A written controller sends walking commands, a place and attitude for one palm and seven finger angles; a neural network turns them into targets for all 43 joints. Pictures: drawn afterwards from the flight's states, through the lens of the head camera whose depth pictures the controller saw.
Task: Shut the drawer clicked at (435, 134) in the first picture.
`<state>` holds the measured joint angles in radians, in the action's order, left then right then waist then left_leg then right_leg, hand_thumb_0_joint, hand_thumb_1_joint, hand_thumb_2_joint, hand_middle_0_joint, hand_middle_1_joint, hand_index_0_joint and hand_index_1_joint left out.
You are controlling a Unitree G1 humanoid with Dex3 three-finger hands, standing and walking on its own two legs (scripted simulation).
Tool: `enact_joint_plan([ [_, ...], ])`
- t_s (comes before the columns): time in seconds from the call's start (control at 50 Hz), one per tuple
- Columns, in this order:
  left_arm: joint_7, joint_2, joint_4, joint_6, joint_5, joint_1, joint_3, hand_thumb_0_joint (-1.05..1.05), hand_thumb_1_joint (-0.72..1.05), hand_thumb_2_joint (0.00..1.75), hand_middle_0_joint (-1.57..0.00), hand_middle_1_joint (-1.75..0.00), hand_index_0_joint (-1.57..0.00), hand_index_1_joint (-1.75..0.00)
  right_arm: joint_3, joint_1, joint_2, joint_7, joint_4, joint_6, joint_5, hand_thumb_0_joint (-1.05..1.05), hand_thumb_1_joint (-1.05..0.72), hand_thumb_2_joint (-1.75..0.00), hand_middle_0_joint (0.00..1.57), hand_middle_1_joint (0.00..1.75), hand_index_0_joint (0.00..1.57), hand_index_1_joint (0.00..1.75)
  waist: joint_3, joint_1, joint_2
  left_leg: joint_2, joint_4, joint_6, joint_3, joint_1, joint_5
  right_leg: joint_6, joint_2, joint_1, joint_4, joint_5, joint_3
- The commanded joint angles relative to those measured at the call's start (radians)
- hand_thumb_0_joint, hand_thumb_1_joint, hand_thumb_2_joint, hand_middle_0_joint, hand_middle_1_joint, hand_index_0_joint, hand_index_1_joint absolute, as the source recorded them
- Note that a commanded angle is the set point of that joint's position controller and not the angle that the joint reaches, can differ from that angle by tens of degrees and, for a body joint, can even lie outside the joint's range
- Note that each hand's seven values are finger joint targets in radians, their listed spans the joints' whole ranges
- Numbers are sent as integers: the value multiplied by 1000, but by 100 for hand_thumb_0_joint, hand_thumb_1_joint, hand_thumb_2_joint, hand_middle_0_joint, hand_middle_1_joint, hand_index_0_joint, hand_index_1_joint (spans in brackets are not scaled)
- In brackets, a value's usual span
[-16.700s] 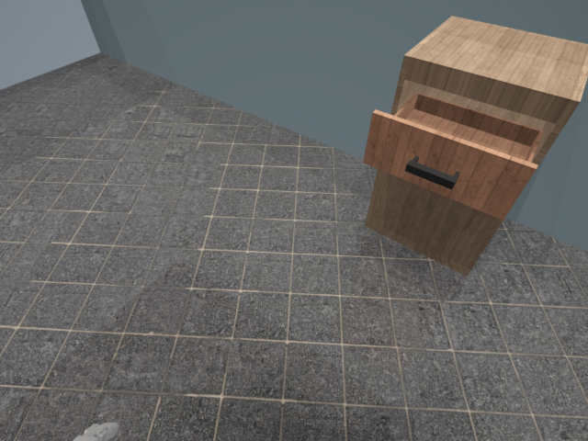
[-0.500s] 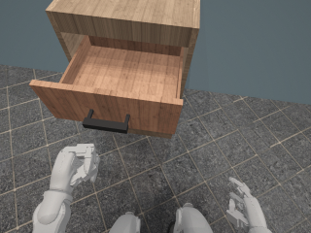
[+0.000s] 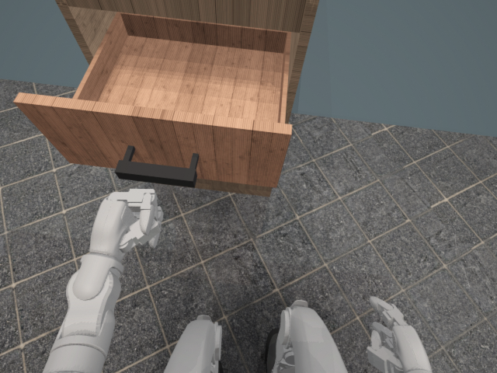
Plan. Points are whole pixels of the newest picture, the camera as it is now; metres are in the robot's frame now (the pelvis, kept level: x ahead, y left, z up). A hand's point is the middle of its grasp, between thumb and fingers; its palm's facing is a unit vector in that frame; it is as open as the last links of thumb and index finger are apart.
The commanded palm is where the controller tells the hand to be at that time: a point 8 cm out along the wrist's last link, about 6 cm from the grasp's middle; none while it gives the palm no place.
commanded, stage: bring the fist close to the handle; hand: left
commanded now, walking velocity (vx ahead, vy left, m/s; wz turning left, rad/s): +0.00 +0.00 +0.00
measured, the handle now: (160, 164) +0.45 +0.17 -0.01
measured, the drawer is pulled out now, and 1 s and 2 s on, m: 0.24 0.23 0.11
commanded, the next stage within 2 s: push the drawer shut in 0.64 s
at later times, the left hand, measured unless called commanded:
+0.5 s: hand (166, 213) +0.36 +0.14 -0.01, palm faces -0.13 -0.99 -0.03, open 3.3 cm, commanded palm +0.34 +0.20 -0.01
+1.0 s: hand (167, 206) +0.38 +0.14 -0.02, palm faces -0.12 -0.99 -0.04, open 3.2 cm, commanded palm +0.37 +0.19 -0.01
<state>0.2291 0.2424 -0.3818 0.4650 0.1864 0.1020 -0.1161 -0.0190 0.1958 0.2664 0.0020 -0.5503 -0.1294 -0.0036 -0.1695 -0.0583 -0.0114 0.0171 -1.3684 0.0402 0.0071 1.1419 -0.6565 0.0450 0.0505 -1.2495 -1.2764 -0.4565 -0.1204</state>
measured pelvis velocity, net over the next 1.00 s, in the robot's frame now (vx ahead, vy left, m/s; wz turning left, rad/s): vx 0.00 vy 0.01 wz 0.00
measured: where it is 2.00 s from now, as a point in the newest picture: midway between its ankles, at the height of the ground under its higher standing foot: outside the picture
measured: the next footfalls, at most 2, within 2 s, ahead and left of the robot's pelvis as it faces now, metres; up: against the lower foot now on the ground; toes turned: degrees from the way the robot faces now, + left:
none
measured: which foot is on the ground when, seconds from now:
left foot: down 0.00-1.00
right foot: down 0.00-1.00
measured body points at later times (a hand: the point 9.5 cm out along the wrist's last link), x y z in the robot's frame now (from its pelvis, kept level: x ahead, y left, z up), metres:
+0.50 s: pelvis +0.00 +0.01 -0.02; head +0.14 +0.02 +0.41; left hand +0.36 +0.20 +0.00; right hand +0.15 -0.24 -0.13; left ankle -0.01 +0.09 -0.61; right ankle +0.07 -0.10 -0.61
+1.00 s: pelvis +0.00 +0.01 -0.02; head +0.15 +0.02 +0.40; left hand +0.38 +0.20 -0.01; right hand +0.15 -0.25 -0.13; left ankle -0.01 +0.09 -0.61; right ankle +0.07 -0.10 -0.61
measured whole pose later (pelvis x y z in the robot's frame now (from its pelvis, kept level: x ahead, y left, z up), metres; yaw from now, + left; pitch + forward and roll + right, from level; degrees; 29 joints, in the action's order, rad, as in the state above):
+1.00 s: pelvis +0.00 +0.01 -0.02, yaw +0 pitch +28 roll -2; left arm 0.18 0.25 -0.51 0.47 0.15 0.29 -0.13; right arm -0.02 0.17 0.26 0.01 -0.55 -0.05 0.00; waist -0.18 -0.08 -0.02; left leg 0.02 -1.45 0.05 0.01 1.26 -0.68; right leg 0.04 0.06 -1.37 -1.35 -0.47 -0.12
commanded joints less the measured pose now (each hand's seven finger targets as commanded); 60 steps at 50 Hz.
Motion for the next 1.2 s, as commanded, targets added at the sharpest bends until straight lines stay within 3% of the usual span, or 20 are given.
enact_joint_plan([
  [0.0, 3, 98, 193, 64, 14, 197, -36, 0, 90, 90, -140, -160, -140, -160, 65, 28, 149, -6, 121, -34, -7, 0, -90, -90, 20, 30, 20, 30, -439, -10, -29, -4, 198, -25, -64, -111, 372, -14, -22, 388, 109, 179, 100],
  [0.04, -20, 117, 186, 72, 13, 203, -72, 0, 90, 90, -140, -160, -140, -160, 66, 25, 147, -4, 119, -27, -5, 0, -90, -90, 20, 30, 20, 30, -448, 2, -12, -3, 187, -26, -63, -78, 372, -13, -21, 399, 92, 191, 106],
  [0.06, -30, 96, 176, 74, 5, 201, -52, 0, 90, 90, -140, -160, -140, -160, 65, 23, 144, 0, 121, -23, -5, 0, -90, -90, 20, 30, 20, 30, -443, 1, -27, -3, 187, -29, -65, -80, 378, -12, -20, 382, 82, 193, 100],
  [0.14, -52, 104, 106, 83, -13, 239, -66, 0, 90, 90, -140, -160, -140, -160, 64, 27, 146, 8, 116, -2, -1, 0, -90, -90, 20, 30, 20, 30, -419, -13, 13, 0, 156, -25, -59, -8, 337, -14, -21, 354, 63, 169, 106],
  [0.18, -52, 125, 77, 90, -24, 285, -74, 0, 90, 90, -140, -160, -140, -160, 61, 28, 149, 7, 113, 5, 0, 0, -90, -90, 20, 30, 20, 30, -400, -17, -4, 2, 147, -23, -60, 18, 307, -10, -25, 327, 55, 138, 108],
  [0.28, -30, 103, 172, 103, -17, 358, -28, 0, 90, 90, -140, -160, -140, -160, 68, 35, 156, 10, 120, 15, -1, 0, -90, -90, 20, 30, 20, 30, -530, -14, -112, -6, 145, -44, -84, -124, 422, -7, -23, 289, 27, 188, 95],
  [0.32, -26, 112, 198, 94, -6, 299, -47, 0, 90, 90, -140, -160, -140, -160, 74, 46, 157, 13, 119, 23, -3, 0, -90, -90, 20, 30, 20, 30, -574, -2, -99, -12, 154, -57, -96, -178, 507, -9, -23, 314, 29, 234, 88],
  [0.34, -25, 95, 221, 89, -2, 302, -23, 0, 90, 90, -140, -160, -140, -160, 73, 43, 156, 15, 121, 26, -4, 0, -90, -90, 20, 30, 20, 30, -578, -10, -97, -14, 154, -58, -100, -186, 519, -11, -21, 314, 31, 239, 87],
  [0.38, -30, 100, 183, 64, 3, 236, -42, 0, 90, 90, -140, -160, -140, -160, 72, 43, 157, 14, 126, 34, -8, 0, -90, -90, 20, 30, 20, 30, -548, -11, -36, -13, 152, -46, -95, -141, 499, -12, -25, 330, 34, 245, 85],
  [0.46, -52, 81, 107, 35, -12, 263, -34, 0, 90, 90, -140, -160, -140, -160, 66, 32, 151, 12, 121, 50, -13, 0, -90, -90, 20, 30, 20, 30, -427, -27, 38, -1, 154, -24, -73, 1, 328, -18, -23, 340, 60, 158, 100],
  [0.48, -58, 108, 106, 39, -17, 265, -56, 0, 90, 90, -140, -160, -140, -160, 65, 31, 152, 7, 123, 50, -12, 0, -90, -90, 20, 30, 20, 30, -425, -21, 41, 0, 150, -22, -70, 12, 320, -15, -24, 344, 57, 155, 102],
  [0.64, -47, 124, 173, 89, -14, 277, -59, 0, 90, 90, -140, -160, -140, -160, 64, 33, 140, 6, 125, 46, -6, 0, -90, -90, 20, 30, 20, 30, -489, -5, -40, 3, 148, -26, -58, -44, 361, -11, -23, 375, 63, 192, 116],
  [0.72, -37, 97, 118, 78, -17, 294, -28, 0, 90, 90, -140, -160, -140, -160, 63, 30, 146, 7, 116, 50, -8, 0, -90, -90, 20, 30, 20, 30, -431, -27, -28, -1, 149, -26, -68, -36, 337, -14, -25, 321, 64, 157, 102],
  [0.78, -41, 106, 114, 74, -24, 403, -21, 0, 90, 90, -140, -160, -140, -160, 63, 35, 152, -1, 105, 46, -6, 0, -90, -90, 20, 30, 20, 30, -426, -47, -50, -3, 139, -27, -77, -46, 334, -13, -25, 279, 54, 145, 97],
  [0.82, -48, 122, 103, 74, -21, 440, -45, 0, 90, 90, -140, -160, -140, -160, 64, 41, 153, -3, 96, 45, -5, 0, -90, -90, 20, 30, 20, 30, -455, -45, -40, 0, 135, -28, -72, -44, 333, -15, -23, 300, 60, 149, 104],
  [0.9, -53, 145, 106, 78, -26, 464, -68, 0, 90, 90, -140, -160, -140, -160, 64, 51, 155, -3, 92, 43, -1, 0, -90, -90, 20, 30, 20, 30, -528, -32, -88, -1, 134, -40, -76, -93, 412, -10, -24, 314, 40, 209, 101],
  [0.92, -53, 125, 101, 76, -24, 454, -51, 0, 90, 90, -140, -160, -140, -160, 65, 51, 152, 0, 92, 45, -1, 0, -90, -90, 20, 30, 20, 30, -528, -33, -89, -2, 137, -44, -79, -105, 436, -10, -22, 313, 40, 223, 99],
  [1.04, -64, 147, 35, 77, -32, 630, -61, 0, 90, 90, -140, -160, -140, -160, 58, 59, 154, -8, 65, 45, -3, 0, -90, -90, 20, 30, 20, 30, -468, -79, -25, 1, 126, -23, -72, -4, 288, -20, -24, 304, 69, 118, 112],
  [1.16, -66, 140, 1, 100, -41, 762, -44, 0, 90, 90, -140, -160, -140, -160, 60, 80, 160, -14, 31, 31, 4, 0, -90, -90, 20, 30, 20, 30, -521, -90, -119, -1, 135, -41, -94, -97, 323, -14, -23, 233, 59, 109, 95],
  [1.18, -64, 128, -2, 98, -40, 788, -27, 0, 90, 90, -140, -160, -140, -160, 61, 87, 163, -13, 29, 29, 4, 0, -90, -90, 20, 30, 20, 30, -533, -104, -113, -2, 132, -41, -100, -110, 336, -14, -24, 222, 55, 115, 91],
])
